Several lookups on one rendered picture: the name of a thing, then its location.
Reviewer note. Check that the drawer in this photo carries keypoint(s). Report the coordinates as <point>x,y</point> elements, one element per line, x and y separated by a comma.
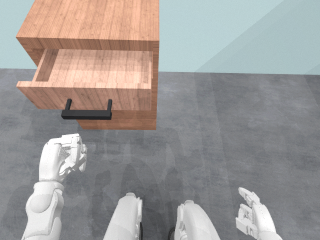
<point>90,78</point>

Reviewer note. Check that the robot left hand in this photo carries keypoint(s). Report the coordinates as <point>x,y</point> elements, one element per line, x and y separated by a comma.
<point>68,149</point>

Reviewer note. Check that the cabinet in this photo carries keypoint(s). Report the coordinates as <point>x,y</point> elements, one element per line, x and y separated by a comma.
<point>115,25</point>

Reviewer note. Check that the robot left forearm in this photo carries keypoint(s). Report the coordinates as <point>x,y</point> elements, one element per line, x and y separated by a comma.
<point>43,210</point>

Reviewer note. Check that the robot right thigh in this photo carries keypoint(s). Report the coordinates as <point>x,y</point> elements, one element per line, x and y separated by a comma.
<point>193,220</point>

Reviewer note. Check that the handle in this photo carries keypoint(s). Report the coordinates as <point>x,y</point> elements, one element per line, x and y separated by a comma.
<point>68,114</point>

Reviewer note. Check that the left robot shin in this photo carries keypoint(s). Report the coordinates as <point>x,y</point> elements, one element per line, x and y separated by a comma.
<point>137,227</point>

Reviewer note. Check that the robot right hand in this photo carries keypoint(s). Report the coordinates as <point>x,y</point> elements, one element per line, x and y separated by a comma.
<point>258,217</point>

